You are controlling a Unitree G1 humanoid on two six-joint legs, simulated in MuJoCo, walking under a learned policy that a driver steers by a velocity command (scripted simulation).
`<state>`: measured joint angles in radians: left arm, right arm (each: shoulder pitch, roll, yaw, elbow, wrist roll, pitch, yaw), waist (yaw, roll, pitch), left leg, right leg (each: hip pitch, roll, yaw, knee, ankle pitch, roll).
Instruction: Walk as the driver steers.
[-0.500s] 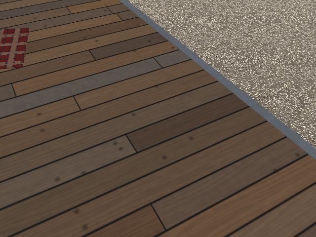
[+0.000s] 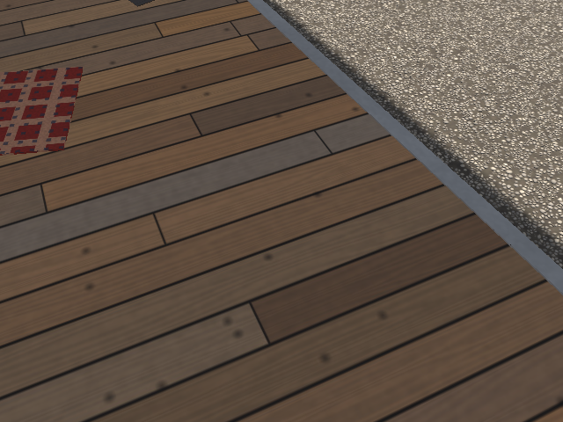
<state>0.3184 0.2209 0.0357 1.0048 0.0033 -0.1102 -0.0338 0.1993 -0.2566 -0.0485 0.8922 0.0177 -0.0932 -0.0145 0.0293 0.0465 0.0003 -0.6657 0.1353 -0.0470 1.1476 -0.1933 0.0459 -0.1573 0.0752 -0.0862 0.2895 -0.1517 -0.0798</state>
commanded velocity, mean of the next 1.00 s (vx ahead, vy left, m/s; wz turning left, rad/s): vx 0.50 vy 0.00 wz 0.00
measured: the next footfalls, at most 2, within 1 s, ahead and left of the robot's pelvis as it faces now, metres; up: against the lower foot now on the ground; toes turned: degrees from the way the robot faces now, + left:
left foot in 0.30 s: +0.36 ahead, +0.16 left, +0.00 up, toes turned +2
right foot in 0.88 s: +0.67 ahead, -0.08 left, +0.00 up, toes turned -3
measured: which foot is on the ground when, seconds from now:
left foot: up 0.00-0.28, down 0.30-0.88, up 0.90-1.00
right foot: down 0.00-0.30, up 0.32-0.86, down 0.88-1.00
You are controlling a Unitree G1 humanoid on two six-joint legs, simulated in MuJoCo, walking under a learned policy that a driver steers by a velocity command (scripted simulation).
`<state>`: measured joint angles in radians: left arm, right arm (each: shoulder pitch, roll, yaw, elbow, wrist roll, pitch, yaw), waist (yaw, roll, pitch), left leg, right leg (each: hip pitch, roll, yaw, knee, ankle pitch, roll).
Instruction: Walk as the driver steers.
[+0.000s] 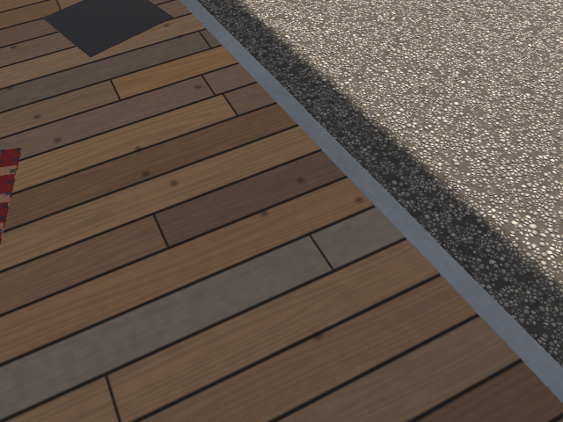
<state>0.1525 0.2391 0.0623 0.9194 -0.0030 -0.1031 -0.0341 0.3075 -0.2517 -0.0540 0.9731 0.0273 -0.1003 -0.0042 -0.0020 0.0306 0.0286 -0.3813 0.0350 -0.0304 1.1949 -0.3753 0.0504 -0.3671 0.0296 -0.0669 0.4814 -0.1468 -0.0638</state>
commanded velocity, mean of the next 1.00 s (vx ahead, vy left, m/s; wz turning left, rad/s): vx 0.50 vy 0.00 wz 0.12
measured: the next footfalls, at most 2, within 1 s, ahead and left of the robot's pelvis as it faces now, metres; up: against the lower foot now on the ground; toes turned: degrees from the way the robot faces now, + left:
left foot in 0.44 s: +0.41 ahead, +0.15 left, +0.00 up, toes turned +3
right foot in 0.98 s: +0.73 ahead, -0.08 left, +0.00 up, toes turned +9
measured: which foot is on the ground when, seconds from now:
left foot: up 0.00-0.42, down 0.44-0.98, up 1.00-1.00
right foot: down 0.00-0.46, up 0.48-0.96, down 0.98-1.00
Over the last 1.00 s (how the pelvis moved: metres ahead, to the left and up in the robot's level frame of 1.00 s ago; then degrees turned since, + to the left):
0.56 0.01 -0.01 0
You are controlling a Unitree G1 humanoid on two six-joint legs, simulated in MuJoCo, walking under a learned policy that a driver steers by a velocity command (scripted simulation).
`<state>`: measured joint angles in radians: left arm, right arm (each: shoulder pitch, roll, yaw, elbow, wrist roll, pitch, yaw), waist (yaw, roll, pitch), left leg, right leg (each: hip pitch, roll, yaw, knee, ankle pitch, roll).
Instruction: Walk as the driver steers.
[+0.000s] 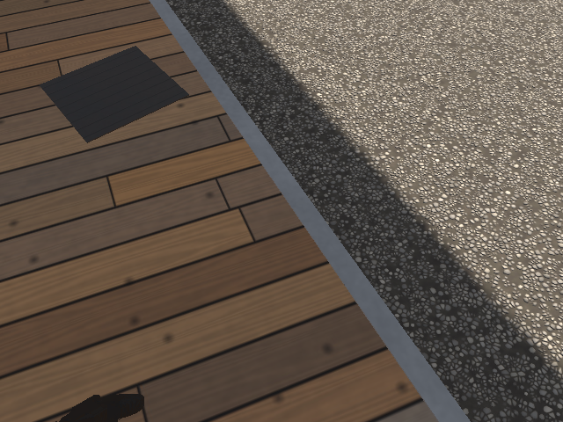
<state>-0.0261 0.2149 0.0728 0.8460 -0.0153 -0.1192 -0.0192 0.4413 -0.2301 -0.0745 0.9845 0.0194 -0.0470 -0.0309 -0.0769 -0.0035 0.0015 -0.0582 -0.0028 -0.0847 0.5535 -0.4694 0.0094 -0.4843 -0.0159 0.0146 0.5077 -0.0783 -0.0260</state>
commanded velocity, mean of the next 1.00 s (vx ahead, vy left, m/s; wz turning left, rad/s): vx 0.50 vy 0.00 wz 0.52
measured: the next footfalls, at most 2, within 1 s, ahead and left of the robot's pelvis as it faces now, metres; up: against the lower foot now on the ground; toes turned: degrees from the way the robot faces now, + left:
left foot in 0.54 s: +0.37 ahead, +0.20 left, +0.00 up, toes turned +24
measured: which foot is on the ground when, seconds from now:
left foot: up 0.00-0.52, down 0.54-1.00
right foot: down 0.00-0.52, up 0.54-1.00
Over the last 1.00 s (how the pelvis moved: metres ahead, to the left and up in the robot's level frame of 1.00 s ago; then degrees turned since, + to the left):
0.55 0.02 -0.01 9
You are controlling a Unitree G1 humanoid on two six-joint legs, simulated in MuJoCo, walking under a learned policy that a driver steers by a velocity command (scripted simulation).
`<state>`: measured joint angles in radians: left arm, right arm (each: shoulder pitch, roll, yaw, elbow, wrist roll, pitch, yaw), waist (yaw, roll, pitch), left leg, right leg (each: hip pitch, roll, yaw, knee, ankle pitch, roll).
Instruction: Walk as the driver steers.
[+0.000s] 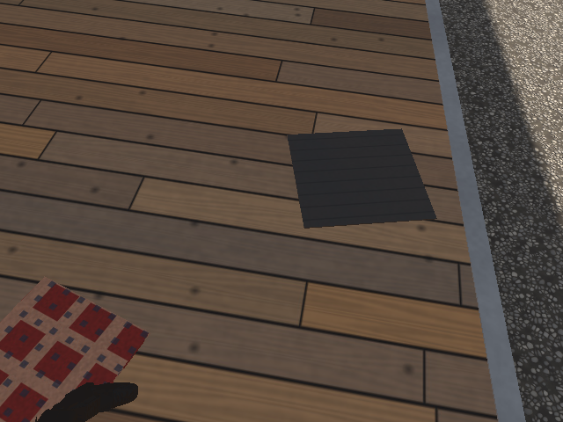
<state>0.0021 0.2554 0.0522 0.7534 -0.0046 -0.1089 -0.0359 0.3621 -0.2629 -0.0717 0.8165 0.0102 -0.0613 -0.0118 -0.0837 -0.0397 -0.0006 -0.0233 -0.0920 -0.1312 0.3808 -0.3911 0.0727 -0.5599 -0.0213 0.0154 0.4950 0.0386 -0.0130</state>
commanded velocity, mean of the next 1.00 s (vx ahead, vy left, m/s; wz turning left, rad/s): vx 0.50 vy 0.00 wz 0.03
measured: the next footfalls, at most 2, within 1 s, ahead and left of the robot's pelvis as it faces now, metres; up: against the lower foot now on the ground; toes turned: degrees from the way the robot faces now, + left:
right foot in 0.04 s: +0.21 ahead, -0.12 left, +0.00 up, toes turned +0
left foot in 0.58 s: +0.49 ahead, +0.14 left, +0.00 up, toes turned +3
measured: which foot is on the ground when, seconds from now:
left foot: down 0.00-0.06, up 0.08-0.56, down 0.58-1.00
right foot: up 0.00-0.02, down 0.04-0.60, up 0.62-1.00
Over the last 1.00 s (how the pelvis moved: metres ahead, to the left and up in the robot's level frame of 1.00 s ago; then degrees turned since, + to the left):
0.49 0.16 0.01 32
